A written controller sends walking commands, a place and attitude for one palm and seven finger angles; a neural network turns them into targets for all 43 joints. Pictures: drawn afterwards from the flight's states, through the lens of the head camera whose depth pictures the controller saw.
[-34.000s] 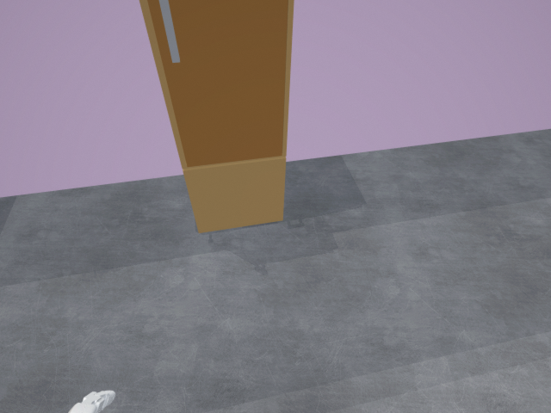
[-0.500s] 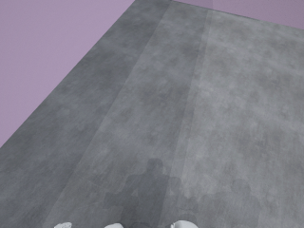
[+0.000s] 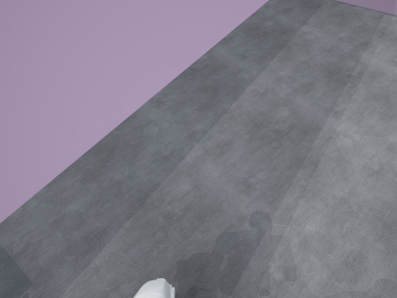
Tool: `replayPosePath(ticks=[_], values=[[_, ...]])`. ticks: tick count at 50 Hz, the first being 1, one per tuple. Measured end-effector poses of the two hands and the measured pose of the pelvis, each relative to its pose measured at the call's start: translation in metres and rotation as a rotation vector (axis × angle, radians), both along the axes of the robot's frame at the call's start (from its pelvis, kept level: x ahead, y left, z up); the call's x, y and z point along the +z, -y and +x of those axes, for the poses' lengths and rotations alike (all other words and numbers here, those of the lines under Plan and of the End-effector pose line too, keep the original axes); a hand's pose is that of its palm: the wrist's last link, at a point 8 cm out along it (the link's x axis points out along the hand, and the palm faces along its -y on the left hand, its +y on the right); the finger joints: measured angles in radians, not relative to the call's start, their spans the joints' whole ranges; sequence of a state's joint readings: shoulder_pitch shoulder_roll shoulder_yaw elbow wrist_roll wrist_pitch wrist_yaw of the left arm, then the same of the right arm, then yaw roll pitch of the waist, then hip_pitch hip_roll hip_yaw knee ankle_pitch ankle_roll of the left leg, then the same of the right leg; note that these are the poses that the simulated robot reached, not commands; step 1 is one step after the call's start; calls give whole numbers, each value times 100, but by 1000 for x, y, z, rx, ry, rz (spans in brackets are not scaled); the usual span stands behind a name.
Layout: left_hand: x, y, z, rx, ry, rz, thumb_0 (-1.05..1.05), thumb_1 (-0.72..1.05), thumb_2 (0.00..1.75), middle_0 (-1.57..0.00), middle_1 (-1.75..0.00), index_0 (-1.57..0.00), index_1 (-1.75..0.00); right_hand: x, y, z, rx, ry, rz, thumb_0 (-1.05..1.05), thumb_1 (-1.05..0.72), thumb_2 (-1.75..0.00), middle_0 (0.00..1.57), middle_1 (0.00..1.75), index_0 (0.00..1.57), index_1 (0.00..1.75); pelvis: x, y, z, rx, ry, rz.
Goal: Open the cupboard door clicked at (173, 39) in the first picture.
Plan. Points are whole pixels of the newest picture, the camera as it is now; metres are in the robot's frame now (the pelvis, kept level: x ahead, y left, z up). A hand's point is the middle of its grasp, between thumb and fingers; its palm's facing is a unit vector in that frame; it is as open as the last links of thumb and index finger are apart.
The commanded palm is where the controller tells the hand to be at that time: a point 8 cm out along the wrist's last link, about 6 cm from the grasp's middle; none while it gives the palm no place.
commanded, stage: turn to face it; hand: left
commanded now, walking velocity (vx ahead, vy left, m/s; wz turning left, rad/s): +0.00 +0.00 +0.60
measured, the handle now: out of the picture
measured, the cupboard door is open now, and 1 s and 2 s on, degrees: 44 44 44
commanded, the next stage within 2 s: none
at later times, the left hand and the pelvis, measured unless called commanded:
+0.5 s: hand out of the picture +0.06 +0.22 -0.16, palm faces +0.29 -0.90 -0.31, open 7.4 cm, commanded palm none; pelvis +0.01 -0.02 -0.01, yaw +17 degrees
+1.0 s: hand out of the picture -0.08 +0.20 -0.19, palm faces +0.61 -0.76 -0.24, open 7.4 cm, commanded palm none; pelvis +0.01 +0.00 -0.02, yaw +36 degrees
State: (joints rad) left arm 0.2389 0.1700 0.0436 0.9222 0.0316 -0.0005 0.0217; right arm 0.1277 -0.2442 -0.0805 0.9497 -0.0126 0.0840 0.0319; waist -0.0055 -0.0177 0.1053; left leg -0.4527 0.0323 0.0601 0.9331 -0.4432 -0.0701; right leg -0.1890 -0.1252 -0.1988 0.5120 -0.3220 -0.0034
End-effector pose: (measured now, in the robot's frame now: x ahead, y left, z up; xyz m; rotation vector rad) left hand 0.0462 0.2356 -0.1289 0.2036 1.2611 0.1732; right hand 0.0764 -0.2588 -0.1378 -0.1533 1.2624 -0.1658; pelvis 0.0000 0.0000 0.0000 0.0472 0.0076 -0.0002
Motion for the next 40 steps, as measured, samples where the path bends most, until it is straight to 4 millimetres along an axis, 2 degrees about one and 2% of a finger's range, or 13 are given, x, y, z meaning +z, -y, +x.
replayPosePath(ticks=[6,8,11,17,22,25,29,33,37,40], values=[[-27,-23,-34,116,-34,-32,0,91,90,-21,-30,-21,-30,2,-25,56,139,83,-43,1,-91,-90,20,30,19,30,-16,-15,4,86,4,-26],[-34,-34,-42,148,-57,-31,0,91,90,-21,-30,-21,-30,3,-33,68,172,117,-55,1,-91,-90,20,30,19,30,-20,-19,2,112,5,-24],[-31,-45,-43,181,-57,-14,1,91,90,-21,-30,-20,-30,9,-41,71,206,126,-64,1,-91,-90,20,30,20,30,-16,-20,0,137,5,-34],[-9,-52,-25,211,32,19,1,91,90,-20,-30,-20,-30,9,-43,64,244,77,-47,1,-91,-90,20,30,20,30,-7,-14,1,193,-4,-48],[4,-42,-13,229,90,59,0,91,90,-20,-30,-20,-30,-5,-31,59,263,25,-12,1,-91,-90,21,30,20,30,-8,2,5,252,-11,-48],[6,-29,-13,250,122,90,0,90,90,-20,-30,-20,-30,-19,-19,62,274,-3,9,1,-91,-90,21,30,20,30,-15,17,9,289,-16,-34],[14,-8,-31,307,103,86,0,90,90,-20,-30,-20,-30,-18,-11,72,318,-42,13,1,-91,-90,20,30,20,30,-7,25,13,354,-2,-18],[12,11,-50,368,64,49,0,90,90,-21,-30,-20,-30,-9,-12,90,363,-48,8,1,-91,-90,20,30,20,30,0,28,19,410,0,-5],[4,24,-73,447,41,14,0,91,90,-21,-30,-21,-30,-2,-25,113,439,-42,-10,1,-91,-90,20,30,19,30,1,26,22,471,6,-5],[-5,24,-97,511,19,-5,0,91,90,-21,-30,-21,-30,1,-46,134,512,-17,-24,1,-91,-90,20,30,19,30,-3,21,21,514,13,-12]])
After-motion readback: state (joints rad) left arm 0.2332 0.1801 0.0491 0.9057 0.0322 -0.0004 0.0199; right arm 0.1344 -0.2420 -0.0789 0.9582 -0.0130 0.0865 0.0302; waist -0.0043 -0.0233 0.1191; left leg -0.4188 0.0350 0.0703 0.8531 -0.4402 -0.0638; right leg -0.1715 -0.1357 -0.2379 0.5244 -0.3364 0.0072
